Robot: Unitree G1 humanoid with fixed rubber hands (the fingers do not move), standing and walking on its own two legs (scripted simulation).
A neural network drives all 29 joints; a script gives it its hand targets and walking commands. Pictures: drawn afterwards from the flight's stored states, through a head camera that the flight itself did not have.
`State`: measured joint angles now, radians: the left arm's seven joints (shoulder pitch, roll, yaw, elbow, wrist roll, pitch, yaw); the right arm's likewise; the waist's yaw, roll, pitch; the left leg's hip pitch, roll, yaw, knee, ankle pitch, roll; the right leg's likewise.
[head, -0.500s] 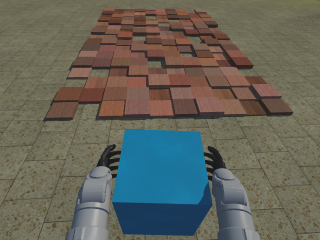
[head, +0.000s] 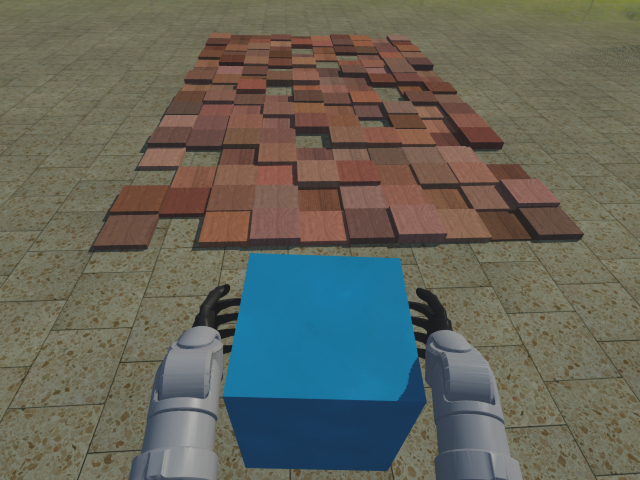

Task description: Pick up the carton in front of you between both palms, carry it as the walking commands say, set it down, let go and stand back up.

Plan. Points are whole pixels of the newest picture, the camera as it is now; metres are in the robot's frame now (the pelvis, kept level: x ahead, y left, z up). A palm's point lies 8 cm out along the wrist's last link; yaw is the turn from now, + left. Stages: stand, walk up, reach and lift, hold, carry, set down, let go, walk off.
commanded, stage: carry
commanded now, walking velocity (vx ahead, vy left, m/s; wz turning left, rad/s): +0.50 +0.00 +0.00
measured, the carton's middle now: (320, 365) +0.30 +0.00 -0.02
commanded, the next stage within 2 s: none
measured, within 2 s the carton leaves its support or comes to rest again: neither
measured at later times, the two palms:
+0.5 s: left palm (217, 266) +0.40 +0.16 +0.07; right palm (417, 271) +0.40 -0.14 +0.06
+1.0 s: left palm (237, 155) +0.71 +0.18 +0.08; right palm (383, 160) +0.69 -0.12 +0.09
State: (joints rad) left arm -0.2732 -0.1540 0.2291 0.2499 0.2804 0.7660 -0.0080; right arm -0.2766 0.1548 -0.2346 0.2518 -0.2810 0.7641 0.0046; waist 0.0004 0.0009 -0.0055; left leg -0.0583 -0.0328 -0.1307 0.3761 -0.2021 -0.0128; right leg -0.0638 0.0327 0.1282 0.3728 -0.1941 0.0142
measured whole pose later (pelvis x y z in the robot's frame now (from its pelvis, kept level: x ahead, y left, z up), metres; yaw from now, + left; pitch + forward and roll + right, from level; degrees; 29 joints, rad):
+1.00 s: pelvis +0.43 +0.04 -0.01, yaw -1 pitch +5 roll -2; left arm -0.16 -0.13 0.10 -0.36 0.12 1.21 0.09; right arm -0.17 0.13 -0.12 -0.35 -0.10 1.20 -0.09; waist -0.04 0.02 -0.10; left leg 0.03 0.02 0.18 0.24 -0.35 0.03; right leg -0.62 -0.07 -0.17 0.67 -0.13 -0.01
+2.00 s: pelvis +1.06 +0.05 -0.02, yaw +1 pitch +4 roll +1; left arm -0.65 -0.01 0.20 -0.01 0.07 1.21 0.12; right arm -0.64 0.04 -0.22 -0.02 -0.08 1.20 -0.12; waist 0.00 -0.02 0.04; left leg -0.24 0.03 0.21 0.56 -0.38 0.03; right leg -0.47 -0.03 -0.13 0.50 -0.03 -0.03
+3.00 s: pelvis +1.20 +0.10 -0.02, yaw +1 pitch +3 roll +0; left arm -0.70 0.00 0.19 0.16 0.05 1.21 0.13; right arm -0.64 0.03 -0.23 0.08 -0.08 1.21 -0.12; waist 0.01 -0.01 -0.02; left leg -0.33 -0.01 0.11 0.58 -0.31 0.06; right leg -0.26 -0.06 -0.08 0.57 -0.36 0.03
